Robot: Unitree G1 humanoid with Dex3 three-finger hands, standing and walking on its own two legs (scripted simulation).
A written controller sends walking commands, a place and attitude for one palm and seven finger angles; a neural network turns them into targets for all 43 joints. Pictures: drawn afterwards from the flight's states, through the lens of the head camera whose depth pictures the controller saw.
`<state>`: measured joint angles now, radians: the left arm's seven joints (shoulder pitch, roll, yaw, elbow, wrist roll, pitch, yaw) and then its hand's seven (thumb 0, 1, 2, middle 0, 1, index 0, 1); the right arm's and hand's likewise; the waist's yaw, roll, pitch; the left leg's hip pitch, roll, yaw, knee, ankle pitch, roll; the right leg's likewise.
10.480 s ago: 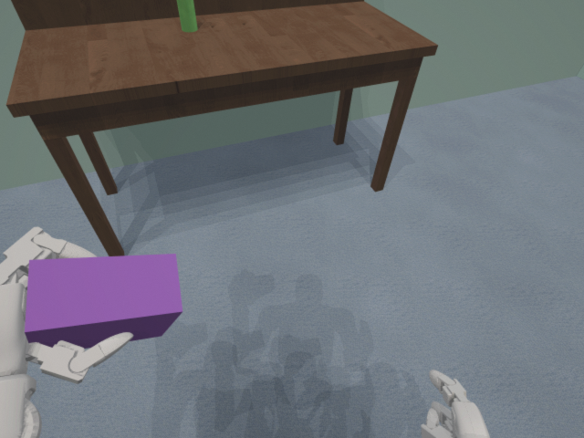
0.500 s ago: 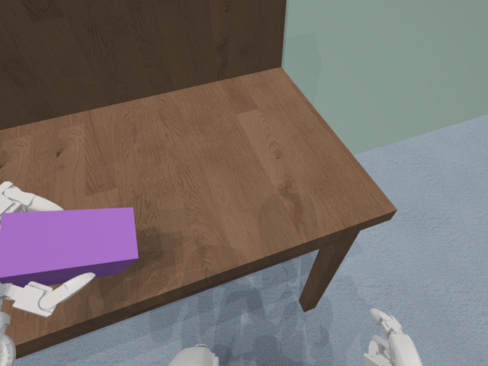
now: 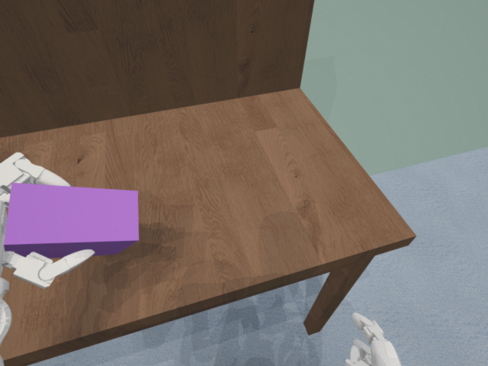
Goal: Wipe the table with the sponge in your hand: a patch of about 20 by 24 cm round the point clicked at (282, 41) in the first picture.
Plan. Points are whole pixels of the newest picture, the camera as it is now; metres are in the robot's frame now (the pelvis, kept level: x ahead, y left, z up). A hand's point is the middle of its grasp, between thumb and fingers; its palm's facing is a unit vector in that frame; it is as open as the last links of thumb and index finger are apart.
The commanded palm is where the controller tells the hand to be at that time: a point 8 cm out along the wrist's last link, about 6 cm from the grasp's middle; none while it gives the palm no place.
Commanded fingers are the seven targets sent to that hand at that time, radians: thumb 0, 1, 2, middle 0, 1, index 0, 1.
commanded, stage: come to a stop and stand still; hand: left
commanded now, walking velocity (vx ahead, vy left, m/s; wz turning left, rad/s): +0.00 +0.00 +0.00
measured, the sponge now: (92, 225) +0.24 +0.24 +0.15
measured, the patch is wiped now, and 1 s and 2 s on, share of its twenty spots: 0.00 0.00 0.00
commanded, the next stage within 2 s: look again from close up in 0.72 s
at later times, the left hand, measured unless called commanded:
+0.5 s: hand (56, 195) +0.27 +0.30 +0.17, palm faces +0.35 -0.83 -0.44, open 10.5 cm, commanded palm +0.20 +0.32 +0.18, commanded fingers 0.00 0.10 1.30 -1.20 -1.60 -1.20 -1.60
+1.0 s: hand (61, 213) +0.25 +0.29 +0.15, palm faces +0.34 -0.86 -0.39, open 10.5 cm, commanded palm +0.20 +0.32 +0.18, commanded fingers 0.00 0.10 1.30 -1.20 -1.60 -1.20 -1.60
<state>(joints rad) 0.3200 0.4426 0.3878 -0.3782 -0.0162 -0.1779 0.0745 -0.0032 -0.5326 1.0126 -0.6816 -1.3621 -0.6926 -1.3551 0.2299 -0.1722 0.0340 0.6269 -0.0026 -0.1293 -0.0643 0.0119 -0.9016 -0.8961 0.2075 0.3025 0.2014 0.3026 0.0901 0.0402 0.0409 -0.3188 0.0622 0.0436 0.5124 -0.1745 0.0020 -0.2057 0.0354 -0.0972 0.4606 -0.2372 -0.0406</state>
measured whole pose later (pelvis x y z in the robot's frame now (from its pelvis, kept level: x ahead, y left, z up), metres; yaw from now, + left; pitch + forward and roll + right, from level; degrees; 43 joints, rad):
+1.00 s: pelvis +0.03 +0.05 +0.01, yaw -1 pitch +1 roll -2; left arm 0.46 0.37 0.34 -0.45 -0.04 -0.19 0.10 -0.01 -0.53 1.01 -0.68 -1.36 -0.69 -1.35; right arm 0.20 -0.21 0.02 0.58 0.01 -0.12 -0.05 0.01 -0.90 -0.90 0.20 0.30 0.20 0.30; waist 0.02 -0.01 0.04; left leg -0.27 -0.02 0.04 0.44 -0.18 0.06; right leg -0.14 -0.01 -0.05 0.34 -0.21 0.03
